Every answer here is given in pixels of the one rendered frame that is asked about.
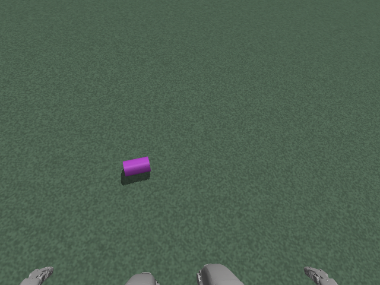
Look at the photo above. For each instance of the can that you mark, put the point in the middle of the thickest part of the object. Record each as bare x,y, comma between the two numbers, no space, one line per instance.
136,166

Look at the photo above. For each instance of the right robot hand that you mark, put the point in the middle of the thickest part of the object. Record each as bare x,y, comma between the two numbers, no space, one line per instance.
319,277

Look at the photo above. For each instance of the left robot hand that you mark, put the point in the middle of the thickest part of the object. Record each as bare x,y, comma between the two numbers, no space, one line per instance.
38,276

